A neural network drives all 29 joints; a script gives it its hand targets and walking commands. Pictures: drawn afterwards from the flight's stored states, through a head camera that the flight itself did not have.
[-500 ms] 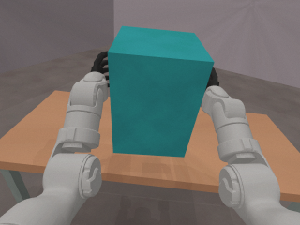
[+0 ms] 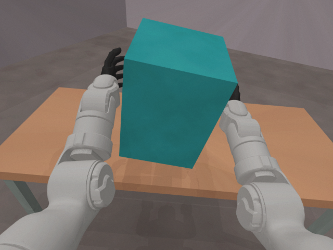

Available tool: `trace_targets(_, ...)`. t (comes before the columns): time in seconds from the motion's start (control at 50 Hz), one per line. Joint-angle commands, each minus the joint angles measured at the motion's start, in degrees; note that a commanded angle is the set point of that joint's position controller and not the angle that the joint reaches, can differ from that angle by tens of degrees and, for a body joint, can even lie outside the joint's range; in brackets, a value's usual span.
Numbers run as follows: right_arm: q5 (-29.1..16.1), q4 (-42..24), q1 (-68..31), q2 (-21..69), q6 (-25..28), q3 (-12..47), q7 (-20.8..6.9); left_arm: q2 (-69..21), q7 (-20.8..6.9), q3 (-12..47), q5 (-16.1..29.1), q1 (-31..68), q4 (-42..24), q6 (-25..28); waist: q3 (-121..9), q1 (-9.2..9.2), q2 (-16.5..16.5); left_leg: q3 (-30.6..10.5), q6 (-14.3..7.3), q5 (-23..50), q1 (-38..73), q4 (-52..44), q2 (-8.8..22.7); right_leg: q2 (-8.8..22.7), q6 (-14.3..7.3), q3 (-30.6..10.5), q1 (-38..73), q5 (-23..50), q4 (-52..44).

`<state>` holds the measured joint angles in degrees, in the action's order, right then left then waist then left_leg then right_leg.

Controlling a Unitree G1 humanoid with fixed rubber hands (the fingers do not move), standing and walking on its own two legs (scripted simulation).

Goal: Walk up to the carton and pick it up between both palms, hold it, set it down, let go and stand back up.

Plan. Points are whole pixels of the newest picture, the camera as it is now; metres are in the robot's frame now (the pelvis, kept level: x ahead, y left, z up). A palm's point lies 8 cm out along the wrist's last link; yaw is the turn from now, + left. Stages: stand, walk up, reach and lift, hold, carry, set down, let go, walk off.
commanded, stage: set down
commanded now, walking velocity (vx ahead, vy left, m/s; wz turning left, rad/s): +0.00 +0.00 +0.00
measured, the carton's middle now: (169, 98) +0.43 +0.01 +0.21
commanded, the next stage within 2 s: none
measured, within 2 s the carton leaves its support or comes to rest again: neither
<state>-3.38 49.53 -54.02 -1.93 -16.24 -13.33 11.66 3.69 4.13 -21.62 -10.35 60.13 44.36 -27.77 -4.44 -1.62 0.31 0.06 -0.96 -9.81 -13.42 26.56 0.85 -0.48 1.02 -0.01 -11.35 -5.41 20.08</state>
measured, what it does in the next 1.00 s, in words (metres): stands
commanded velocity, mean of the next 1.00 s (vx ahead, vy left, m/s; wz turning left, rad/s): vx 0.00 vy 0.00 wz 0.00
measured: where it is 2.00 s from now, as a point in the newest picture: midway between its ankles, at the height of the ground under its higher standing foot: outside the picture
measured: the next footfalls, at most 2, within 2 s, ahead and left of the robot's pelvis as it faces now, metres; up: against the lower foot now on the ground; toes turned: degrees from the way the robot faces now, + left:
none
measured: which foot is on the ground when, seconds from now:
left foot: down 0.00-1.00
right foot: down 0.00-1.00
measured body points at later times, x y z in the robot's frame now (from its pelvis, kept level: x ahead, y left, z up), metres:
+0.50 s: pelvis +0.03 +0.01 +0.00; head -0.02 +0.04 +0.45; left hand +0.44 +0.17 +0.21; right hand +0.44 -0.12 +0.20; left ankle +0.05 +0.11 -0.74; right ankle +0.06 -0.13 -0.74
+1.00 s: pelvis +0.03 +0.01 +0.00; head -0.01 +0.02 +0.45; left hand +0.45 +0.15 +0.19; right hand +0.44 -0.14 +0.17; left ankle +0.05 +0.11 -0.74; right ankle +0.06 -0.13 -0.74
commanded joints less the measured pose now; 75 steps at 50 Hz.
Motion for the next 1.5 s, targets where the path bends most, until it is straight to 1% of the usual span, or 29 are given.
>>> trace_targets(0.0, -1.3, -12.9, -56.9, 33.0, 10.0, 11.2, -9.4, -37.7, -8.9, 16.3, 1.7, 39.0, -7.0, 4.9, -30.8, 0.74, -3.2, 0.7, 1.8, 1.2, 15.2, -10.0, -1.3, -2.5, 1.0, 4.0, 13.3, -1.8, -5.1)
trace_targets(0.06, -4.2, -15.7, -55.1, 31.6, 11.9, 14.3, -9.4, -44.7, -6.2, 26.0, 4.0, 38.1, -15.0, 6.1, -38.0, -2.12, -7.5, -1.5, 5.1, 16.4, 25.0, -5.5, 0.3, -4.5, -0.6, 5.6, 9.0, 4.1, -4.4)
trace_targets(0.14, -5.1, -15.7, -48.2, 29.1, 11.5, 18.7, -9.1, -43.7, -5.5, 28.3, 3.7, 30.1, -15.5, 4.9, -33.6, -2.32, -4.7, -2.2, 6.1, 28.7, 28.5, -2.6, -0.1, -5.7, -0.4, 5.5, 8.5, 7.5, -6.0)
trace_targets(0.18, -5.0, -10.7, -45.2, 27.9, 10.1, 17.2, -8.8, -41.4, -6.7, 26.6, 2.6, 28.9, -15.3, 3.3, -24.3, -3.15, -6.0, -1.7, 5.9, 23.0, 25.5, -5.0, -0.7, -5.1, -0.3, 5.4, 9.7, 6.0, -6.6)
trace_targets(0.22, -4.0, -8.5, -43.5, 27.9, 9.3, 14.7, -8.7, -38.2, -8.3, 21.2, -0.1, 25.0, -10.0, 2.2, -20.5, -2.27, -2.1, -0.4, 4.1, 12.5, 20.8, -7.4, -1.3, -4.4, 0.0, 4.8, 12.8, 2.1, -7.1)
trace_targets(0.24, -3.3, -7.8, -43.1, 26.7, 9.7, 13.0, -9.0, -38.9, -8.4, 22.9, 0.8, 26.9, -11.8, 2.2, -21.3, -4.71, -3.8, -1.3, 5.1, 13.6, 21.9, -7.7, -1.0, -4.9, -0.3, 5.7, 11.6, 2.1, -6.7)
trace_targets(0.26, -3.5, -8.5, -44.9, 27.6, 10.2, 13.6, -9.4, -38.7, -8.0, 21.9, 0.2, 24.0, -11.5, 2.3, -19.8, -2.05, -2.2, -0.8, 4.4, 13.6, 20.1, -8.2, -0.9, -4.5, -0.5, 5.4, 11.8, 1.6, -7.0)
trace_targets(0.3, -2.6, -5.2, -42.1, 25.8, 9.4, 13.5, -9.6, -37.6, -8.5, 22.1, 0.7, 25.4, -11.8, 2.3, -15.9, -4.21, -2.5, -1.0, 4.6, 13.3, 19.9, -8.5, -1.1, -4.5, 0.0, 6.2, 12.0, 1.9, -6.7)
trace_targets(0.32, -3.5, -6.9, -42.8, 27.7, 10.5, 14.3, -9.7, -40.3, -7.9, 23.5, 0.4, 26.9, -15.1, 3.1, -20.5, -2.83, -5.0, -1.7, 5.0, 16.0, 23.1, -7.6, -0.5, -4.7, -0.7, 5.6, 11.1, 1.1, -6.5)
trace_targets(0.4, -1.9, -5.3, -42.7, 24.9, 12.2, 11.5, -10.5, -42.3, -6.2, 28.3, 2.2, 29.9, -16.7, 4.5, -25.2, -4.52, -9.2, -2.8, 7.7, 21.6, 27.1, -4.3, 0.8, -4.7, -1.6, 6.1, 5.7, 1.1, -6.3)
trace_targets(0.5, -2.3, -12.4, -44.3, 28.1, 14.7, 15.3, -11.0, -45.7, -3.9, 33.0, 3.4, 30.0, -21.5, 6.7, -33.1, -3.07, -10.1, -3.3, 8.9, 33.8, 31.8, -1.1, 1.2, -5.7, -1.9, 6.7, 3.2, 3.4, -6.1)
trace_targets(0.54, -1.2, -9.3, -41.3, 28.7, 14.8, 14.3, -10.6, -45.7, -4.0, 33.8, 3.3, 32.5, -22.2, 7.3, -29.9, -5.66, -9.2, -4.1, 8.9, 33.1, 30.5, -1.3, 1.4, -5.4, -1.5, 6.8, 3.6, 4.5, -5.7)
trace_targets(0.58, 0.1, -9.7, -41.7, 29.6, 14.4, 15.7, -11.3, -44.2, -4.3, 30.3, 2.1, 30.7, -18.4, 7.1, -28.4, -2.37, -5.7, -2.4, 6.7, 23.7, 25.6, -4.1, 0.5, -4.6, -1.0, 5.8, 6.7, 2.6, -6.4)
trace_targets(0.7, 4.4, -9.5, -45.5, 30.7, 13.9, 11.2, -11.8, -37.9, -6.9, 20.5, -0.3, 30.1, -5.4, 7.2, -19.2, -0.55, 3.7, 0.1, 2.4, 1.1, 13.5, -11.2, -0.9, -2.8, 0.8, 5.3, 11.6, -3.1, -6.5)
trace_targets(0.76, 5.1, -7.6, -47.0, 32.6, 14.7, 10.8, -13.0, -38.2, -6.3, 20.8, 0.7, 32.6, -6.1, 9.1, -21.4, 0.95, 1.1, 0.3, 3.1, 1.6, 13.9, -10.5, -0.6, -3.0, 0.1, 5.5, 9.8, -3.3, -5.5)
trace_targets(0.78, 6.6, -3.9, -45.5, 30.7, 14.4, 7.7, -13.1, -38.6, -6.2, 20.1, -0.3, 32.4, -5.2, 9.4, -18.3, -1.12, 0.8, -0.5, 3.4, -0.4, 14.0, -11.8, -0.3, -3.3, -0.2, 6.3, 7.5, -5.0, -6.0)
trace_targets(0.84, 9.3, -3.9, -46.3, 32.0, 14.6, 5.4, -13.6, -37.0, -6.0, 16.4, -0.5, 35.3, -1.0, 10.5, -18.5, 0.37, 3.4, 1.0, 2.3, -6.5, 10.2, -13.3, -0.7, -2.8, 0.7, 6.4, 8.1, -7.8, -5.4)
trace_targets(0.94, 6.4, -6.5, -46.1, 32.9, 17.5, 9.5, -14.6, -41.9, -3.8, 20.2, 0.8, 33.7, -5.7, 13.3, -28.1, 1.33, -3.3, 0.1, 5.9, 13.5, 19.2, -7.1, 0.5, -3.9, -0.3, 6.5, 5.2, 1.5, -4.1)
trace_targets(0.96, 6.9, -2.4, -44.0, 32.1, 17.5, 7.6, -14.6, -42.7, -3.5, 22.5, 0.9, 36.1, -7.0, 14.0, -27.9, -1.26, -6.8, -0.4, 6.7, 14.6, 21.0, -6.6, 0.8, -3.8, -0.5, 6.6, 3.8, 0.9, -4.7)
trace_targets(0.98, 7.2, -3.2, -44.7, 32.1, 17.3, 7.4, -14.7, -39.9, -3.9, 19.0, -0.8, 33.4, -3.1, 13.5, -24.7, 0.84, -3.7, 0.3, 5.8, 11.2, 18.2, -7.2, 0.0, -3.7, -0.3, 6.0, 4.9, 0.5, -5.2)
trace_targets(1.0, 8.7, 0.6, -42.0, 29.9, 16.6, 5.0, -14.5, -40.7, -4.1, 18.8, -1.4, 33.9, -2.7, 13.1, -22.1, -0.93, -4.2, -0.1, 5.8, 9.0, 17.8, -8.2, 0.4, -3.6, -0.6, 6.1, 4.7, -2.2, -5.9)
trace_targets(1.06, 8.5, -3.1, -42.0, 29.3, 17.7, 5.7, -15.3, -41.4, -4.2, 18.3, -2.0, 29.9, -3.7, 12.7, -23.3, 0.93, -3.5, 0.4, 6.3, 14.2, 20.1, -7.8, 0.9, -4.0, -0.5, 6.5, 4.7, -1.1, -5.8)
trace_targets(1.18, 7.7, -1.7, -39.4, 28.6, 18.5, 5.9, -14.9, -41.5, -3.6, 19.9, -1.8, 28.4, -5.1, 13.6, -23.3, -0.52, -4.9, 0.3, 7.4, 23.6, 22.3, -5.3, 1.1, -4.6, -0.9, 6.8, 3.6, 4.1, -5.5)
trace_targets(1.2, 7.0, -6.3, -40.3, 30.3, 19.1, 8.9, -15.0, -42.0, -3.9, 19.8, -1.0, 25.6, -5.9, 14.0, -28.1, 2.48, -4.2, 0.4, 7.1, 28.0, 24.0, -4.5, 1.6, -4.6, -1.0, 6.2, 5.2, 6.6, -5.0)
trace_targets(1.22, 7.3, -4.0, -39.4, 28.6, 19.1, 6.7, -14.5, -41.6, -3.8, 20.5, -0.9, 27.8, -6.0, 14.1, -26.7, -1.48, -3.6, 0.0, 7.4, 28.2, 24.3, -4.1, 1.3, -4.8, -0.8, 6.8, 4.6, 7.3, -5.4)
trace_targets(1.24, 7.2, -2.6, -36.8, 28.2, 18.0, 7.2, -14.9, -40.8, -3.8, 18.4, -2.1, 24.6, -4.5, 13.7, -24.4, 0.68, -3.0, -0.3, 7.1, 28.3, 24.1, -5.0, 1.8, -4.8, -0.8, 6.5, 3.8, 5.3, -6.0)
trace_targets(1.34, 8.8, -4.5, -39.7, 27.4, 19.0, 5.5, -15.6, -40.0, -4.1, 15.1, -3.4, 23.9, -2.5, 14.0, -21.5, 2.52, -1.7, 1.0, 7.1, 26.5, 20.7, -5.6, 1.3, -5.1, -1.0, 6.8, 5.0, 5.6, -5.7)
trace_targets(1.4, 9.7, -3.5, -38.0, 28.5, 18.5, 5.3, -15.8, -39.3, -5.2, 13.7, -3.9, 23.8, -1.2, 14.3, -22.3, 1.83, 1.8, 1.0, 5.6, 21.5, 18.8, -7.2, 0.9, -4.3, 0.0, 6.5, 7.7, 5.7, -5.3)
trace_targets(1.48, 10.8, -2.2, -36.2, 28.9, 20.0, 4.1, -16.6, -41.6, -3.7, 15.7, -2.6, 27.3, -4.4, 16.9, -28.6, 1.21, -1.2, 0.3, 7.2, 28.1, 21.9, -5.1, 2.0, -5.0, -0.9, 7.0, 3.2, 7.9, -4.8)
